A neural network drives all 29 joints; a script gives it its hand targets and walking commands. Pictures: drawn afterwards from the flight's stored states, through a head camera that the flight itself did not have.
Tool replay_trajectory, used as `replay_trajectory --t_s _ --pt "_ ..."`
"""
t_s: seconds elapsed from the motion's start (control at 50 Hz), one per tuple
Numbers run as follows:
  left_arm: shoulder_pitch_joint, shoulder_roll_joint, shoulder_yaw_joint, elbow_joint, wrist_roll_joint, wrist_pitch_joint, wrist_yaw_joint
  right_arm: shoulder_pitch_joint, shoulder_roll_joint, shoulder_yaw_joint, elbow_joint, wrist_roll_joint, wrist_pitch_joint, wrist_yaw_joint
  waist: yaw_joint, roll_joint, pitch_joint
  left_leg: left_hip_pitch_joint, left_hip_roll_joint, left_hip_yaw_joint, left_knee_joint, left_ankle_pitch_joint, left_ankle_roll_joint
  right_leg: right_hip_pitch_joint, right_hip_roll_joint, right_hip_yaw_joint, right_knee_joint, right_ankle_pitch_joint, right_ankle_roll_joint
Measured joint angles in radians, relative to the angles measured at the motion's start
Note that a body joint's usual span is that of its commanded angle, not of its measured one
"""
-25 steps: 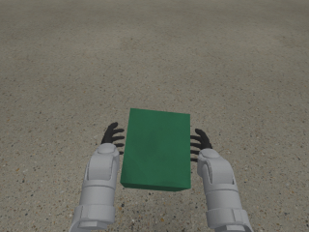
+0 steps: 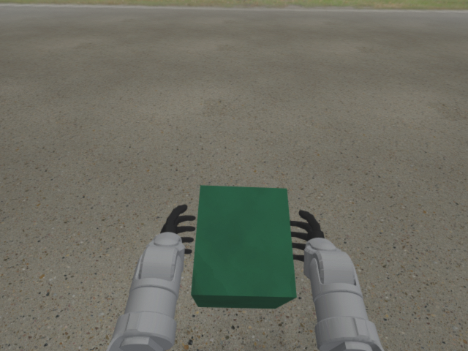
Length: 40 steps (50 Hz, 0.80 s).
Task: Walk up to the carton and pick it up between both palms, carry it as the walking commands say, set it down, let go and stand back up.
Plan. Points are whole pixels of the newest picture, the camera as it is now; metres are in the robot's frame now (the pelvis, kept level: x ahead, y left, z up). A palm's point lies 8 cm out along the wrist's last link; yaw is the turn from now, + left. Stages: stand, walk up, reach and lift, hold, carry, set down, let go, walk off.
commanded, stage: hold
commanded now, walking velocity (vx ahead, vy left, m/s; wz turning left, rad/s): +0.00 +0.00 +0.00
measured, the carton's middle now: (240, 250) +0.35 +0.00 -0.02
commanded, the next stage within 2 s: set down in 0.16 s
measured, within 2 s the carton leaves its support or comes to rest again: neither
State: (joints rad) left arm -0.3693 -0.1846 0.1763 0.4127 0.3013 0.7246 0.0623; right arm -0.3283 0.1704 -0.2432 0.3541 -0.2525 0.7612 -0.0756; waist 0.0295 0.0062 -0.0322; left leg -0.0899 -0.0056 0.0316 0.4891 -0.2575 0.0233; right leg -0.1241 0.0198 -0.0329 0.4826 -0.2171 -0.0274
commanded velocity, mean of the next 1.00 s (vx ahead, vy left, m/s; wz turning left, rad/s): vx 0.00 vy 0.00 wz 0.00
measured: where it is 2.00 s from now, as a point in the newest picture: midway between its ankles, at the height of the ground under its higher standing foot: outside the picture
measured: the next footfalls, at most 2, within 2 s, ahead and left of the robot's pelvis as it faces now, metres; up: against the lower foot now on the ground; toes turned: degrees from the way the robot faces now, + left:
none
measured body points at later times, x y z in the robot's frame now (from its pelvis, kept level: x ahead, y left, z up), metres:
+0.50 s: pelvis -0.01 +0.00 +0.00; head -0.07 +0.00 +0.45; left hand +0.30 +0.13 +0.03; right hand +0.29 -0.14 +0.02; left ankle +0.02 +0.11 -0.74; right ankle +0.04 -0.10 -0.74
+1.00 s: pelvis +0.00 +0.00 -0.01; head +0.10 +0.00 +0.43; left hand +0.33 +0.13 -0.07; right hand +0.33 -0.14 -0.07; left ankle +0.02 +0.11 -0.74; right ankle +0.04 -0.10 -0.74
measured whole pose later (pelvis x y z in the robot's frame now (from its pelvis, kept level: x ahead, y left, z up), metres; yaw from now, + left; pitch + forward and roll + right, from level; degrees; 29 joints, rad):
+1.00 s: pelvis +0.00 +0.00 -0.01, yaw +0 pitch +11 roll +0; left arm -0.40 -0.20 0.33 0.57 0.37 0.25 0.06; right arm -0.41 0.20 -0.32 0.58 -0.32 0.26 -0.08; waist -0.02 0.01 0.04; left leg -0.53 -0.01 0.02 0.57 -0.24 0.02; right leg -0.56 0.02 -0.02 0.56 -0.19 -0.03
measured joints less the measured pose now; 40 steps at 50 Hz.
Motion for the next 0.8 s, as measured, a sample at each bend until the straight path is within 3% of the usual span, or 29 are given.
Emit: replay_trajectory --t_s 0.12,0.22,0.28,0.38,0.48,0.8 --pt "-0.002 0.0 0.013 0.081 0.02 -0.002 -0.011 -0.001 0.001 -0.013 0.05 -0.014 0.009 -0.007 0.0 0.0 0.015 0.006 0.0 -0.006 -0.001 0.01 0.0 0.006 0.003 -0.001 0.0 0.009 -0.003" --pt "-0.014 -0.003 0.026 0.081 0.02 -0.002 0.01 -0.014 0.003 0.003 0.05 -0.014 0.009 -0.019 0.0 0.0 0.016 0.006 -0.001 -0.006 -0.001 0.014 0.0 0.006 0.003 0.0 0.0 0.013 -0.003" --pt "-0.016 -0.005 0.027 0.069 0.013 -0.008 0.036 -0.022 0.007 0.006 0.05 -0.015 -0.003 -0.023 -0.02 0.0 0.016 0.007 -0.003 -0.007 -0.001 0.015 0.0 0.007 0.001 0.0 0.0 0.014 -0.004" --pt "-0.026 -0.009 0.074 0.092 0.02 -0.015 -0.037 -0.039 0.013 -0.053 0.092 -0.039 -0.022 -0.01 -0.042 0.0 0.017 0.005 -0.005 -0.002 -0.001 0.014 0.0 0.004 0.0 0.006 0.0 0.013 -0.004" --pt "-0.027 -0.01 0.117 0.112 0.056 -0.041 -0.051 -0.046 0.015 -0.06 0.146 -0.04 -0.059 0.013 -0.042 0.0 0.03 -0.01 -0.006 0.002 -0.001 0.014 0.0 -0.013 0.001 0.013 0.0 0.014 -0.004" --pt "-0.028 -0.011 0.149 0.13 0.073 -0.28 -0.044 -0.077 0.027 -0.081 0.193 -0.07 -0.297 0.016 -0.042 0.0 0.068 -0.231 -0.007 0.0 0.029 0.014 0.0 -0.231 0.002 0.016 0.023 0.02 -0.004"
